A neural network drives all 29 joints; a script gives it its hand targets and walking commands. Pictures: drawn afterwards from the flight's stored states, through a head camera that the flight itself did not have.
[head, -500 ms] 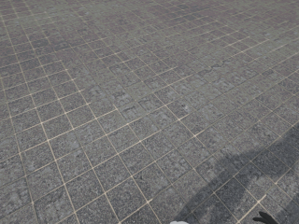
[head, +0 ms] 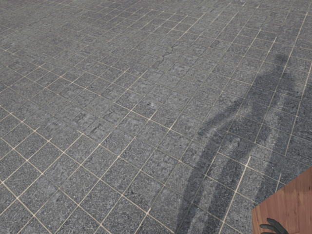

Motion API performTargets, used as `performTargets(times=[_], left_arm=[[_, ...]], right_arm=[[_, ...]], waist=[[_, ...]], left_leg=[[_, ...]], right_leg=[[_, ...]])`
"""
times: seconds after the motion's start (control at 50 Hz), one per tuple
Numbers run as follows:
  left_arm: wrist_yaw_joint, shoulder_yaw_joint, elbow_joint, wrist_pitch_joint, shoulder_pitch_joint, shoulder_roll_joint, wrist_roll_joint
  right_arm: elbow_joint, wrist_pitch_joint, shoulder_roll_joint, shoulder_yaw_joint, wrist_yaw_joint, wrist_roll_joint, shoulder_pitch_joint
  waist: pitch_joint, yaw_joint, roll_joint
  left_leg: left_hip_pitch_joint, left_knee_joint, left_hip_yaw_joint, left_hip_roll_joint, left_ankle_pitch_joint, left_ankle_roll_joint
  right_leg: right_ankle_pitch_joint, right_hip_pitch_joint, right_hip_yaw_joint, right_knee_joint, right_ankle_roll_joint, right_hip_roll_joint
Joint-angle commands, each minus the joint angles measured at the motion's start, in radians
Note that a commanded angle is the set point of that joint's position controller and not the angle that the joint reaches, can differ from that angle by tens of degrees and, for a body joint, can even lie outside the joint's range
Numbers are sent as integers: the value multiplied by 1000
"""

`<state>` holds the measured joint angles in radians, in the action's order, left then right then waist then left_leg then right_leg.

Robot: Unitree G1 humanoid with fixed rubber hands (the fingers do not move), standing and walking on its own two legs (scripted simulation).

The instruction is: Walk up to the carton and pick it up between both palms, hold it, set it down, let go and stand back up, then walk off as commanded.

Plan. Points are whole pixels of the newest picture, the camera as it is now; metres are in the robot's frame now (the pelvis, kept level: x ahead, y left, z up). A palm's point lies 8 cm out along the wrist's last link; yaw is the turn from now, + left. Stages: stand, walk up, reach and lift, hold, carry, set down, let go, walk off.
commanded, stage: walk up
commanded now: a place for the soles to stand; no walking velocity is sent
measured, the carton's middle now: out of the picture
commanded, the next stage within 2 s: none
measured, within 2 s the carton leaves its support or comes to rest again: neither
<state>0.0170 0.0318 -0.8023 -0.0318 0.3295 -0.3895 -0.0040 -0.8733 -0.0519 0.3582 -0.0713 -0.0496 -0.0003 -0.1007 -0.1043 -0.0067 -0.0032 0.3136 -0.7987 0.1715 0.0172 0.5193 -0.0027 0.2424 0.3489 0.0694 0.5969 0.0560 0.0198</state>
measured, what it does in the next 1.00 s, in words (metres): steps on the spot, turning right: left foot, then right foot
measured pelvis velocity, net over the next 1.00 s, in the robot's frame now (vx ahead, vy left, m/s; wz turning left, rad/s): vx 0.05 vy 0.06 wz -0.84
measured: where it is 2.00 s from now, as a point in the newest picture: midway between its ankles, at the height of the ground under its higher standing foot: outside the picture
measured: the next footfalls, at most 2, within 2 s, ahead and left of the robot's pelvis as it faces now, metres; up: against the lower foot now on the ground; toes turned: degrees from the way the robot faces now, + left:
left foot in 0.30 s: +0.08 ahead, +0.14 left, +0.00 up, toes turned -17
right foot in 0.76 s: +0.04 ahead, -0.05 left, +0.00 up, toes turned -39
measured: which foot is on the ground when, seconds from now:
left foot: up 0.00-0.28, down 0.30-0.80, up 0.82-1.00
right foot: down 0.00-0.32, up 0.34-0.74, down 0.76-1.00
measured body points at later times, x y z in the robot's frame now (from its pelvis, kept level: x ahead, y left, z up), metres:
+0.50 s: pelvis +0.02 +0.08 +0.01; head +0.06 +0.09 +0.46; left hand +0.23 +0.33 -0.12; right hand +0.00 -0.25 -0.09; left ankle +0.04 +0.15 -0.73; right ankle -0.04 -0.07 -0.68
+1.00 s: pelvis +0.05 +0.06 +0.00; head +0.06 +0.02 +0.45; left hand +0.33 +0.22 -0.10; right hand -0.12 -0.22 -0.12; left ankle +0.13 +0.18 -0.69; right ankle +0.01 -0.02 -0.73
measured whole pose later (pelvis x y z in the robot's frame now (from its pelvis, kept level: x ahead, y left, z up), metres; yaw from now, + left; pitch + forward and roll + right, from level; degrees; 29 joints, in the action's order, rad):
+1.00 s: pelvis +0.05 +0.06 +0.00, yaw -48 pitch +0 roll +2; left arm 0.07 0.03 -0.80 -0.05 0.26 -0.39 -0.01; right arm -0.87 0.00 0.38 -0.07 -0.01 0.00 -0.16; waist -0.10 -0.01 0.00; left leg 0.37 -0.89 0.02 -0.01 0.50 -0.01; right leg 0.22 0.33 0.14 0.55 0.06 0.08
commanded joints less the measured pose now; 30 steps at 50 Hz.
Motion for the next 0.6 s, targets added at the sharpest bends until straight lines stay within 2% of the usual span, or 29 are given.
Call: performTargets(times=[0.0,0.02,0.04,0.06,0.08,0.1,0.12,0.14,0.16,0.18,0.2,0.22,0.24,0.26,0.28,0.3,0.32,0.34,0.36,0.38,0.4,0.42,0.44,0.46,0.48,0.5,0.52,0.54,0.58], left_arm=[[-22,93,83,28,-9,-240,-38],[-17,102,95,28,2,-236,-37],[-13,93,101,31,14,-209,-35],[-7,92,108,25,26,-218,-33],[2,86,117,22,14,-201,-39],[7,86,136,21,4,-200,-42],[18,84,139,18,-3,-183,-44],[25,88,145,12,-20,-202,-45],[33,85,151,9,-43,-189,-49],[38,88,156,8,-40,-206,-51],[43,81,161,6,-59,-205,-48],[43,84,152,-2,-84,-207,-44],[40,79,157,-2,-101,-201,-38],[45,73,163,-6,-162,-192,-32],[39,71,169,-8,-189,-150,-30],[35,72,161,-14,-180,-117,-45],[24,84,122,-24,-137,-157,-64],[28,85,99,-32,-53,-204,-64],[39,99,58,-36,-35,-228,-59],[48,92,68,-42,-39,-218,-66],[56,97,61,-43,-48,-204,-65],[59,100,83,-40,-72,-209,-61],[66,91,70,-35,-52,-196,-61],[69,78,78,-25,-42,-159,-47],[70,72,87,-23,-86,-135,-53],[68,69,102,-15,-109,-146,-43],[70,65,126,-14,-165,-159,-44],[68,66,137,-9,-188,-161,-44],[67,58,127,1,-162,-156,-42]], right_arm=[[147,14,175,-63,-9,-8,-32],[139,14,193,-64,-6,-5,-35],[135,17,193,-61,1,-14,-34],[144,12,201,-63,12,-9,-23],[150,18,190,-60,25,-7,-4],[136,17,206,-66,31,-5,-9],[141,27,190,-64,38,-5,18],[135,35,200,-64,46,-3,-10],[139,45,180,-63,55,0,-15],[132,50,192,-71,60,2,-17],[128,58,178,-67,65,2,-37],[125,61,175,-69,74,1,-44],[107,64,179,-71,75,0,-79],[89,73,188,-69,79,-1,-139],[77,71,228,-85,84,-19,-147],[95,72,306,-96,88,-24,-114],[114,73,270,-91,91,-23,-22],[144,67,291,-97,93,-25,53],[149,69,269,-97,93,-29,119],[156,76,255,-99,92,-28,103],[140,84,232,-88,97,-25,57],[143,89,234,-91,97,-27,24],[135,91,234,-87,91,-21,8],[148,91,227,-84,86,-22,-17],[136,90,227,-85,81,-27,-55],[131,90,232,-81,72,-22,-61],[130,88,274,-94,63,-27,-96],[126,86,277,-100,54,-30,-112],[126,87,267,-91,55,-21,-120]], waist=[[136,16,156],[187,6,138],[223,10,146],[217,1,127],[208,-7,166],[201,-10,165],[184,-12,148],[194,-7,167],[202,-6,187],[209,-11,205],[205,1,194],[187,7,195],[223,23,171],[244,65,126],[235,82,-49],[209,73,-258],[154,30,-148],[150,-6,-147],[57,-33,-128],[19,-32,-106],[-8,-33,-95],[9,-12,-99],[39,-3,-121],[37,11,-162],[58,38,-161],[85,44,-168],[101,92,-188],[118,104,-181],[124,99,-123]], left_leg=[[217,-137,-213,3,-33,-7],[202,-112,-213,14,-51,-7],[228,-91,-227,15,-51,-11],[233,-94,-202,40,-41,-7],[204,-58,-207,23,-47,-19],[197,-16,-206,44,-20,-17],[183,47,-198,49,-14,-23],[137,52,-196,61,-14,-17],[101,142,-183,61,-21,-23],[50,188,-195,71,-12,-16],[-20,235,-183,83,-48,-14],[-59,297,-193,70,-93,-17],[-166,350,-199,60,-169,-10],[-318,488,-221,18,-319,-2],[-466,572,-363,-130,-311,36],[-430,597,-536,-372,-273,103],[-304,596,-518,-410,-231,103],[-186,644,-470,-426,-123,144],[-68,650,-433,-407,-65,139],[-39,622,-383,-358,-126,108],[-58,601,-351,-332,-184,76],[-99,591,-295,-289,-215,52],[-187,559,-253,-281,-275,20],[-239,524,-195,-251,-421,5],[-297,518,-175,-257,-449,23],[-334,498,-167,-271,-477,46],[-365,489,-160,-292,-456,82],[-420,475,-151,-294,-469,95],[-430,424,-102,-317,-597,87]], right_leg=[[-141,-309,413,-313,86,-143],[-197,-376,418,-297,73,-115],[-225,-448,398,-268,60,-96],[-303,-453,434,-262,29,-89],[-297,-418,415,-266,58,-83],[-274,-423,435,-280,44,-69],[-320,-406,444,-270,89,-82],[-356,-377,454,-264,101,-85],[-362,-350,448,-279,112,-92],[-335,-346,466,-288,96,-68],[-325,-258,469,-288,96,-69],[-341,-220,451,-262,85,-49],[-297,-179,435,-263,52,-30],[-239,-35,372,-185,26,-1],[29,187,265,-83,-39,102],[233,276,139,164,-70,181],[242,255,168,245,-88,88],[208,179,121,328,-104,55],[169,141,121,397,-95,20],[116,124,112,413,-84,11],[64,141,116,399,-83,-1],[31,144,86,383,-86,1],[20,183,65,351,-88,1],[1,210,1,308,-80,-4],[26,210,-18,282,-83,-6],[37,219,-46,230,-85,-32],[96,215,-61,195,-98,-44],[90,229,-65,150,-98,-51],[76,208,-95,90,-86,-61]])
